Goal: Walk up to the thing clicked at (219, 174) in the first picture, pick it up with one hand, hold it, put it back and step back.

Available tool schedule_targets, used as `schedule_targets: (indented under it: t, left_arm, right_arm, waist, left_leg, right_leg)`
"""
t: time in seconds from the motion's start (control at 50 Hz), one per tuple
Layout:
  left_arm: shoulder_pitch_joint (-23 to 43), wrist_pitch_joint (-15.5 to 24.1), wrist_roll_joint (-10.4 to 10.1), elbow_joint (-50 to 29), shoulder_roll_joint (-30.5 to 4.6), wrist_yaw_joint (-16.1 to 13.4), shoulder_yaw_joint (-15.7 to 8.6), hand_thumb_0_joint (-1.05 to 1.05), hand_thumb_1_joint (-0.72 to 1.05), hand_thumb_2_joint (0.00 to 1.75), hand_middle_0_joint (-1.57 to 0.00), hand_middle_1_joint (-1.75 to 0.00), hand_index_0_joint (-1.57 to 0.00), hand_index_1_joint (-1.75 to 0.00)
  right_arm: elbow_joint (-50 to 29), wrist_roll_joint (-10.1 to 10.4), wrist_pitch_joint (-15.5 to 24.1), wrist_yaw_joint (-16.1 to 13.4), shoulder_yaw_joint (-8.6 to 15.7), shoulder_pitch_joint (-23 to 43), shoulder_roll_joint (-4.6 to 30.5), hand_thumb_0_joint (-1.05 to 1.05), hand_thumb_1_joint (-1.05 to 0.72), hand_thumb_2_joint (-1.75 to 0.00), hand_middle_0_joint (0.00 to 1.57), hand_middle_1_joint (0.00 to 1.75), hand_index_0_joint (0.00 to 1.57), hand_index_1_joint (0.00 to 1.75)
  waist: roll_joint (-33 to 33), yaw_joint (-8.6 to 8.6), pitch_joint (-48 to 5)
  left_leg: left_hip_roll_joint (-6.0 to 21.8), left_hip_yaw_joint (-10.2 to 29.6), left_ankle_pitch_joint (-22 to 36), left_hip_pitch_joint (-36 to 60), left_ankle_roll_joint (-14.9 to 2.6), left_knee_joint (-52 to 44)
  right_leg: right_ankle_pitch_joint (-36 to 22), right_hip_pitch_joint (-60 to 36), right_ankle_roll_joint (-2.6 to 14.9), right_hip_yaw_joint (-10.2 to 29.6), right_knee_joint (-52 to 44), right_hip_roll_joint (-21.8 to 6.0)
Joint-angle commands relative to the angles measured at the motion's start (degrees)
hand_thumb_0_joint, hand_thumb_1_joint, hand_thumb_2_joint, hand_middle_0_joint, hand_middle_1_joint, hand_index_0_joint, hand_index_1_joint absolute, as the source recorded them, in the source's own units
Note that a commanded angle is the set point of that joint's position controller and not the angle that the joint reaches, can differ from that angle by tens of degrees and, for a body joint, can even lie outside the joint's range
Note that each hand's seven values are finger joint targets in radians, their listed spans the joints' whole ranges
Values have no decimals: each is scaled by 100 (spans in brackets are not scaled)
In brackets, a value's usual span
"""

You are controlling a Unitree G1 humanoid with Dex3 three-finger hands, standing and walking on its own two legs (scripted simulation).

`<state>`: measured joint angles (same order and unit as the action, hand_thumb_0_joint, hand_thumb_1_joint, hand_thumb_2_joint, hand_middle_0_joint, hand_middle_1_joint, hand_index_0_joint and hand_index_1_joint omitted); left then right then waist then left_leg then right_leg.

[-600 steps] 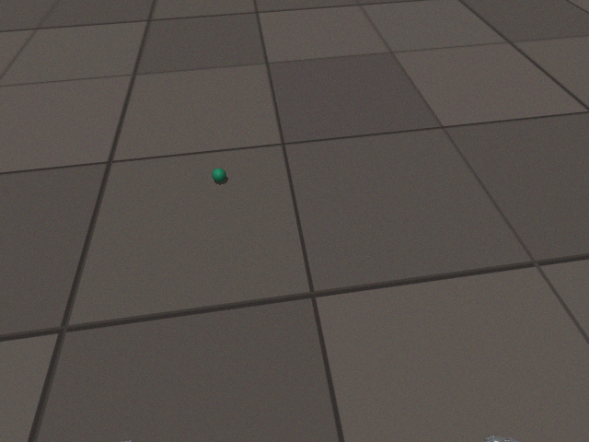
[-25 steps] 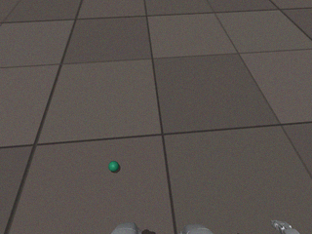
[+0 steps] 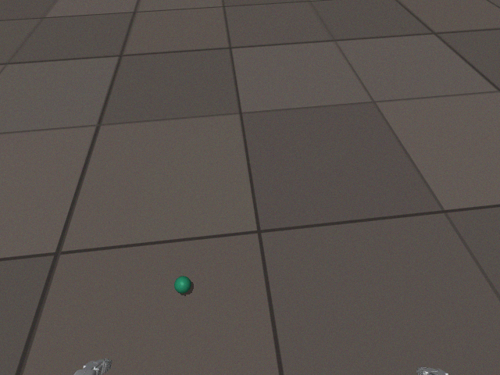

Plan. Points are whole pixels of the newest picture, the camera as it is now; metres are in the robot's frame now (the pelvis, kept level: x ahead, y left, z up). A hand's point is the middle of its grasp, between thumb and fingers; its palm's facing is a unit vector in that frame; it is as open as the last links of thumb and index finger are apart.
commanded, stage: stand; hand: left
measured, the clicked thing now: (182, 284) +0.54 +0.30 -0.74
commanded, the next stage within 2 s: none
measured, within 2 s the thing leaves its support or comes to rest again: neither
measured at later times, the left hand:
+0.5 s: hand out of the picture +0.07 +0.26 -0.15, palm faces -0.01 -0.94 -0.33, open 7.4 cm
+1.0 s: hand out of the picture +0.08 +0.26 -0.15, palm faces -0.02 -0.94 -0.33, open 7.4 cm
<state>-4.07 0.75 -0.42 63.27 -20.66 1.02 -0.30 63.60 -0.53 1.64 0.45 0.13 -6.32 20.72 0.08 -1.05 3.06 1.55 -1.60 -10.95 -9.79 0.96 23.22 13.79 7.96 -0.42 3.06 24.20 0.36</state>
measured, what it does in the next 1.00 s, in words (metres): stands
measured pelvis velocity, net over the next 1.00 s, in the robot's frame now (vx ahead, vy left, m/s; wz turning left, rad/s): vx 0.01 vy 0.00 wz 0.02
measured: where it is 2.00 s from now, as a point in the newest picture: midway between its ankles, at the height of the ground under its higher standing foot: outside the picture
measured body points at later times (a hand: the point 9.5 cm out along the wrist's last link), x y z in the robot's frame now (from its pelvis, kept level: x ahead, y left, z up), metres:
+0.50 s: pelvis -0.01 +0.00 +0.00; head +0.00 +0.01 +0.45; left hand +0.07 +0.31 -0.13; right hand +0.08 -0.29 -0.13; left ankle +0.02 +0.13 -0.74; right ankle -0.01 -0.13 -0.74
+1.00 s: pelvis +0.01 +0.00 +0.01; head +0.02 +0.01 +0.45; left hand +0.08 +0.30 -0.13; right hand +0.09 -0.30 -0.13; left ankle +0.02 +0.13 -0.74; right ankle -0.01 -0.13 -0.74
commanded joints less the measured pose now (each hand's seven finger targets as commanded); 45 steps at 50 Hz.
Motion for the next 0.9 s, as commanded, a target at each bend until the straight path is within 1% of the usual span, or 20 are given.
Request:
schedule_targets:
  t: [0.0, 0.04, 0.1, 0.12, 0.22, 0.24, 0.28, 0.3, 0.36, 0.4, 0.42, 0.44, 0.48, 0.52, 0.62, 0.68, 0.72, 0.78, 0.86, 0.88]
  left_arm:
    - [293, 172, 25, -247, -1234, -121, -263, 0, 90, 90, -20, -30, -20, -30]
    - [297, 154, 12, -197, -1223, -121, -250, 0, 90, 90, -20, -30, -20, -30]
    - [385, 132, 40, -183, -1222, -125, -253, 0, 90, 90, -20, -30, -20, -30]
    - [351, 130, 40, -160, -1209, -123, -256, 0, 90, 90, -20, -30, -20, -30]
    - [344, 151, 48, -125, -1237, -123, -249, 0, 90, 90, -20, -30, -20, -30]
    - [299, 141, 47, -103, -1181, -122, -250, 0, 90, 90, -20, -30, -20, -30]
    - [311, 126, 51, -107, -1206, -119, -255, 0, 90, 90, -20, -30, -20, -30]
    - [274, 131, 60, -104, -1206, -118, -246, 0, 90, 90, -20, -30, -20, -30]
    - [281, 130, 62, -112, -1209, -115, -244, 0, 90, 90, -20, -30, -20, -30]
    - [154, 132, 72, -107, -1172, -109, -229, 0, 90, 90, -20, -30, -20, -30]
    - [199, 127, 81, -121, -1213, -120, -238, 0, 90, 90, -20, -30, -20, -30]
    - [149, 134, 76, -119, -1182, -114, -233, 0, 90, 90, -20, -30, -20, -30]
    - [155, 124, 66, -125, -1176, -115, -235, 0, 90, 90, -20, -30, -20, -30]
    - [56, 136, 80, -124, -1165, -111, -224, 0, 90, 90, -20, -30, -20, -30]
    - [39, 145, 68, -150, -1191, -132, -209, 0, 90, 90, -20, -30, -20, -30]
    - [9, 132, 65, -133, -1176, -139, -201, 0, 90, 90, -20, -30, -20, -30]
    - [40, 126, 69, -150, -1207, -143, -210, 0, 90, 90, -20, -30, -20, -30]
    - [-19, 114, 72, -109, -1191, -145, -190, 0, 90, 90, -20, -30, -20, -30]
    - [-8, 108, 70, -143, -1205, -137, -198, 0, 90, 90, -20, -30, -20, -30]
    - [-32, 110, 72, -140, -1194, -138, -194, 0, 90, 90, -20, -30, -20, -30]
  right_arm:
    - [-302, 49, 132, -95, 260, 391, 1206, 0, -90, -90, 20, 30, 20, 30]
    - [-238, 49, 101, -79, 236, 450, 1180, 0, -90, -90, 20, 30, 20, 30]
    - [-205, 15, 70, -77, 240, 486, 1192, 0, -90, -90, 20, 30, 20, 30]
    - [-195, 15, 69, -79, 248, 568, 1202, 0, -90, -90, 20, 30, 20, 30]
    - [-149, 17, 75, -62, 245, 568, 1155, 0, -90, -90, 20, 30, 20, 30]
    - [-134, 7, 76, -65, 256, 592, 1193, 0, -90, -90, 20, 30, 20, 30]
    - [-119, 8, 65, -61, 257, 577, 1185, 0, -90, -90, 20, 30, 20, 30]
    - [-124, 2, 67, -51, 263, 629, 1178, 0, -90, -90, 20, 30, 20, 30]
    - [-117, -2, 50, -39, 270, 580, 1175, 0, -90, -90, 20, 30, 20, 30]
    - [-108, 0, 42, -32, 271, 583, 1170, 0, -90, -90, 20, 30, 20, 30]
    - [-119, -8, 39, -32, 286, 549, 1162, 0, -90, -90, 20, 30, 20, 30]
    - [-116, -5, 44, -34, 290, 585, 1198, 0, -90, -90, 20, 30, 20, 30]
    - [-95, -10, 40, -36, 285, 532, 1200, 0, -90, -90, 20, 30, 20, 30]
    - [-121, -8, 60, -34, 282, 596, 1183, 0, -90, -90, 20, 30, 20, 30]
    - [-79, 8, 46, -40, 274, 488, 1191, 0, -90, -90, 20, 30, 20, 30]
    - [-64, 9, 39, -46, 256, 518, 1181, 0, -90, -90, 20, 30, 20, 30]
    - [-60, 6, 33, -48, 248, 443, 1170, 0, -90, -90, 20, 30, 20, 30]
    - [-53, 10, 21, -43, 248, 478, 1166, 0, -90, -90, 20, 30, 20, 30]
    - [-46, 2, 11, -40, 243, 414, 1187, 0, -90, -90, 20, 30, 20, 30]
    - [-61, 9, 16, -38, 248, 479, 1200, 0, -90, -90, 20, 30, 20, 30]
  waist:
    - [56, 44, -817]
    - [-55, 55, -590]
    - [-95, 19, -533]
    - [-144, 60, -505]
    - [-48, 23, -537]
    - [-136, 41, -453]
    - [-124, 33, -411]
    - [-99, 59, -401]
    - [-45, 23, -310]
    - [-102, 54, -278]
    - [-14, 23, -332]
    - [-55, 51, -368]
    - [-136, 39, -352]
    - [-25, 82, -510]
    - [-7, 43, -594]
    - [-88, 57, -484]
    - [13, 36, -530]
    - [39, 45, -387]
    - [-87, 56, -365]
    - [-61, 80, -389]
  left_leg:
    - [643, 565, 1621, 658, -219, -331]
    - [613, 580, 1257, 534, -192, -477]
    - [636, 577, 842, 460, -183, -606]
    - [628, 590, 704, 465, -182, -630]
    - [633, 592, 796, 545, -176, -679]
    - [619, 586, 499, 510, -168, -738]
    - [627, 623, 235, 419, -171, -836]
    - [629, 646, 281, 407, -175, -832]
    - [600, 657, -89, 304, -174, -879]
    - [600, 681, -204, 377, -188, -886]
    - [604, 708, -217, 298, -187, -888]
    - [619, 700, -75, 393, -208, -846]
    - [605, 739, -245, 225, -202, -932]
    - [627, 697, 249, 466, -229, -800]
    - [625, 642, 676, 606, -231, -678]
    - [606, 648, 530, 471, -216, -731]
    - [620, 642, 602, 468, -218, -738]
    - [595, 676, 340, 421, -198, -793]
    - [571, 678, 74, 237, -191, -863]
    - [590, 697, 224, 322, -202, -831]
  right_leg:
    - [-1923, -228, 182, 447, -451, -690]
    - [-1522, -101, 151, 432, -615, -656]
    - [-1103, -75, 148, 445, -720, -658]
    - [-1016, -47, 137, 445, -763, -650]
    - [-1076, -44, 146, 450, -814, -679]
    - [-851, 70, 138, 463, -871, -661]
    - [-667, 67, 151, 450, -873, -650]
    - [-670, 53, 144, 418, -882, -642]
    - [-337, 159, 148, 440, -948, -636]
    - [-231, 330, 143, 447, -991, -645]
    - [-183, 238, 152, 425, -966, -636]
    - [-355, 226, 157, 458, -955, -667]
    - [-328, 147, 161, 429, -923, -648]
    - [-657, 148, 161, 434, -900, -691]
    - [-867, 113, 149, 414, -895, -704]
    - [-845, 84, 141, 407, -898, -703]
    - [-858, 25, 144, 388, -862, -705]
    - [-579, 128, 143, 371, -899, -680]
    - [-492, 52, 153, 384, -929, -698]
    - [-546, 31, 156, 377, -906, -707]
